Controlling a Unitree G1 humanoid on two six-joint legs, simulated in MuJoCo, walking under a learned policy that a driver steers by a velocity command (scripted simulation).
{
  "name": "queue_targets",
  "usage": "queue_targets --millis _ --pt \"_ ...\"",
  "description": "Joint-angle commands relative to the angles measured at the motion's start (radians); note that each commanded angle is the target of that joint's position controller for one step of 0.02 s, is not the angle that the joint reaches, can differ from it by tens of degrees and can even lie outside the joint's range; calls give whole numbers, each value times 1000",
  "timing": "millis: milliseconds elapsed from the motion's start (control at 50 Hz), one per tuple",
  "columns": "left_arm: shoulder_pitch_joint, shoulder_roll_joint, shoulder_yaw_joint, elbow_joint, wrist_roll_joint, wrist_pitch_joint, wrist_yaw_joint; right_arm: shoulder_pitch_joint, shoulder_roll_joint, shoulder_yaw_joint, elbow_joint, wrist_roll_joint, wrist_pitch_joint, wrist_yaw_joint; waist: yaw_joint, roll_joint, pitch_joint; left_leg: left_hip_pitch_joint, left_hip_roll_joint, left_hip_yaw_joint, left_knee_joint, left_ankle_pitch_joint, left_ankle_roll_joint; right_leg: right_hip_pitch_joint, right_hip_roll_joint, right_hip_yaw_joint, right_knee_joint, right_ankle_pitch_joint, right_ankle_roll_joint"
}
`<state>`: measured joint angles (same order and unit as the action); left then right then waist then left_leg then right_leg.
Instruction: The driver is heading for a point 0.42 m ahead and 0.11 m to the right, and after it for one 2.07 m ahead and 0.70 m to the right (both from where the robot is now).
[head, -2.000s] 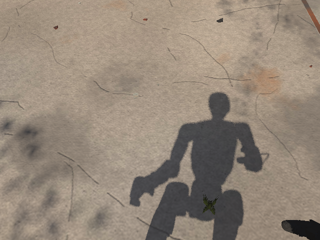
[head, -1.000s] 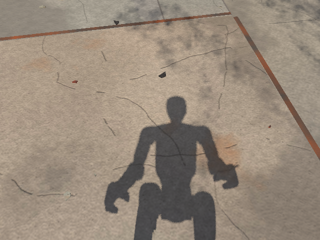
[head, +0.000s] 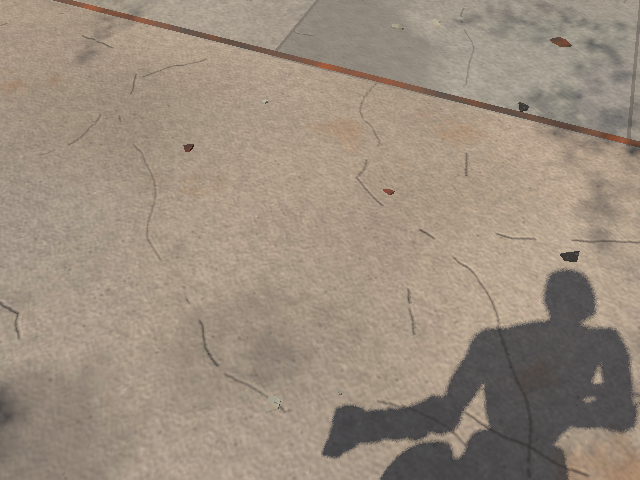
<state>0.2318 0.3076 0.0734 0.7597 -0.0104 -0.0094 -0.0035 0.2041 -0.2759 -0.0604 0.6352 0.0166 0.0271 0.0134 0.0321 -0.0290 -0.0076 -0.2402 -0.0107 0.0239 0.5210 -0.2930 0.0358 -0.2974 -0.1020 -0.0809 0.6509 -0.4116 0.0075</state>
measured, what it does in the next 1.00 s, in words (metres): walks ahead, turning right: right foot, then left foot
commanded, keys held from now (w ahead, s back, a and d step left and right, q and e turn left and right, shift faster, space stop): w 0.12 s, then w+e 0.32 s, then e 0.56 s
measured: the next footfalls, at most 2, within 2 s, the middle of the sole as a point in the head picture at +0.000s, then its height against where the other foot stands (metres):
right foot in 0.44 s outside the picture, level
left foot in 0.90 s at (319, 455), level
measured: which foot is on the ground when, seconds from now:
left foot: down 0.00-0.46, up 0.48-0.88, down 0.90-1.00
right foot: up 0.00-0.42, down 0.44-0.90, up 0.92-1.00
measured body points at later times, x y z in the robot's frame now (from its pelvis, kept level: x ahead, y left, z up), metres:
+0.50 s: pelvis +0.22 -0.04 -0.02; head +0.27 -0.04 +0.43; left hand +0.45 +0.20 -0.10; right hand +0.22 -0.33 -0.14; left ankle +0.01 +0.11 -0.66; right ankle +0.32 -0.13 -0.73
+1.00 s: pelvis +0.40 -0.03 +0.00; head +0.44 -0.03 +0.45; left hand +0.65 +0.17 -0.10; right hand +0.45 -0.35 -0.08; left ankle +0.51 +0.05 -0.73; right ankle +0.31 -0.12 -0.67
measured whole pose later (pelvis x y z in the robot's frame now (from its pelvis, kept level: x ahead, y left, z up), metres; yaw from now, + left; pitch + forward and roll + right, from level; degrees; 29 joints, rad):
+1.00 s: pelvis +0.40 -0.03 +0.00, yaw -25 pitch +2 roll +0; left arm 0.18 0.33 0.07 0.68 -0.02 0.04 0.03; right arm 0.14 -0.27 -0.04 0.64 -0.03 -0.04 -0.02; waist 0.02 -0.03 0.03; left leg -0.39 -0.01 -0.04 0.51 -0.16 0.01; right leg -0.43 0.12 0.15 1.03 -0.55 0.03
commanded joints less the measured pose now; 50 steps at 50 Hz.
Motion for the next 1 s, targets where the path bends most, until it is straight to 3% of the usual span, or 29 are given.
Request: queue_targets --millis 20,40,60,100,160,220,340,380,400,420,440,460,480,500,520,540,560,580,640,700,800,860,880,900,920,940,960,980,1000 --pt "-197 114 17 -150 -14 -61 -11 240 -235 -65 -3 -17 -50 -5 -153 221 11 350 409 -663 -329 -238 311 -603 35 97 430 -186 2" --pt "-176 137 26 -140 -27 -67 -17 193 -182 -45 1 -16 -68 -7 -115 222 70 321 364 -569 -338 -274 273 -631 4 118 446 -73 -14" --pt "-150 130 28 -111 -17 -72 -20 156 -152 -34 -2 -14 -78 -9 -95 199 87 297 310 -481 -347 -232 234 -619 -12 118 436 19 -20" --pt "-135 119 28 -91 3 -79 -24 116 -131 -23 -5 -15 -83 -15 -69 174 98 259 257 -360 -372 -12 191 -571 -21 115 374 172 -6" --pt "-127 65 8 -71 -1 -77 -33 121 -132 -24 6 -20 -89 -24 -65 131 63 246 214 -201 -383 208 167 -508 -4 84 262 333 21" --pt "-193 33 -11 -87 -12 -71 -42 156 -150 -29 36 -22 -96 -25 -95 128 85 198 202 -101 -402 250 147 -427 17 69 100 448 25" --pt "-280 40 -22 -139 -18 -73 -73 197 -175 -42 96 -5 -98 -25 -109 104 141 289 274 -15 -392 335 126 -393 52 67 -72 437 -52" --pt "-248 61 -13 -144 -12 -73 -78 183 -193 -48 98 -7 -90 -31 -78 124 91 341 275 25 -290 657 101 -310 97 27 -84 362 -89" --pt "-192 86 0 -136 -10 -70 -75 180 -208 -51 97 -10 -83 -37 -47 147 31 364 268 44 -192 875 85 -221 135 -2 -69 316 -109" --pt "-65 122 22 -107 -10 -65 -68 168 -213 -51 92 -12 -72 -44 25 146 -54 344 240 84 -9 1033 59 -53 182 -33 -81 308 -136" --pt "79 172 48 -77 -15 -58 -54 182 -204 -43 84 -16 -70 -53 94 116 -140 186 207 104 224 977 22 214 177 20 -82 321 -171" --pt "191 298 79 -82 -2 -54 -41 268 -115 -11 29 -33 -89 -45 70 -118 -292 -249 72 99 674 487 -61 641 -107 510 -93 263 -352" --pt "172 248 58 -92 -7 -56 -39 250 -94 6 39 -37 -121 -32 61 -168 -438 -392 -79 -88 883 -275 -80 729 -246 913 -294 281 -438" --pt "125 201 41 -102 2 -56 -35 147 -164 -13 10 5 -141 -17 80 -106 -330 -472 -12 -169 938 -245 -65 645 -217 770 -310 337 -377" --pt "69 174 35 -110 0 -57 -31 93 -163 -7 -9 13 -151 -16 54 -37 -207 -471 32 -146 878 -187 -51 489 -179 622 -302 460 -339" --pt "12 151 27 -120 -6 -53 -29 62 -163 -11 -13 -5 -150 -25 16 38 -105 -452 67 -122 799 -150 -53 322 -133 505 -307 602 -314" --pt "-24 132 21 -132 3 -53 -25 67 -178 -20 -13 -22 -138 -33 -20 32 -70 -381 95 -117 740 -120 -57 195 -106 433 -320 706 -301" --pt "-51 129 20 -143 12 -50 -22 85 -172 -21 -10 -28 -121 -36 -47 9 -54 -324 96 -114 714 -106 -68 101 -81 406 -343 751 -303" --pt "-80 153 28 -134 14 -51 -10 126 -122 -8 0 -38 -89 -49 -82 -18 -59 -270 71 -82 574 -41 -115 -24 -40 323 -354 895 -310" --pt "-70 164 33 -118 -2 -27 9 60 -98 1 -16 -43 -78 -56 -61 -34 -96 -256 41 -84 408 95 -141 -26 2 297 -315 840 -266" --pt "-42 165 36 -108 -11 18 30 -77 -107 0 -53 -22 -78 -39 -9 -71 -104 -225 -10 -116 165 174 -142 32 9 407 -252 571 -215" --pt "-61 150 32 -122 -13 30 32 -59 -134 -18 -53 -20 -91 -31 -31 -106 -97 -164 -27 -136 11 132 -111 94 9 512 -172 503 -186" --pt "-87 137 27 -131 -17 32 33 -27 -136 -23 -44 -21 -100 -31 -61 -114 -90 -90 -15 -127 -106 232 -87 86 38 518 -126 467 -156" --pt "-69 95 14 -142 -9 30 32 -2 -175 -32 -46 -34 -106 -38 -57 -64 -123 43 104 -197 -150 373 -39 31 84 486 -29 329 -110" --pt "32 34 -2 -140 14 25 29 -20 -233 -41 -69 -50 -96 -50 12 171 -167 210 331 -396 -110 728 71 -118 204 340 188 -129 -48" --pt "72 95 9 -152 1 23 29 36 -223 -45 -40 -67 -79 -44 11 346 -198 260 459 -641 -150 717 233 -279 243 241 372 -320 1" --pt "83 174 33 -123 -2 28 31 19 -172 -34 -56 -50 -74 -41 -6 234 -168 234 427 -592 -150 611 238 -307 183 251 517 -253 36" --pt "43 193 46 -113 -11 41 33 -6 -131 -24 -60 -43 -68 -43 -19 162 -132 197 360 -456 -135 532 193 -327 162 233 578 -176 59" --pt "29 174 47 -106 -17 59 38 -41 -116 -18 -69 -37 -61 -44 -14 130 -102 150 305 -361 -143 470 162 -323 144 218 599 -130 78"
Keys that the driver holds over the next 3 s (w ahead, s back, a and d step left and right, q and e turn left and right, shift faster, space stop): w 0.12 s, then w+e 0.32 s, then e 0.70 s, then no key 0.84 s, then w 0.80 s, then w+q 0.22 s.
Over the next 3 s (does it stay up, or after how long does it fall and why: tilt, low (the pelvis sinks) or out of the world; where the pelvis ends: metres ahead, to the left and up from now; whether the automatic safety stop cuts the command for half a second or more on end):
stays up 0.71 -0.32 0.01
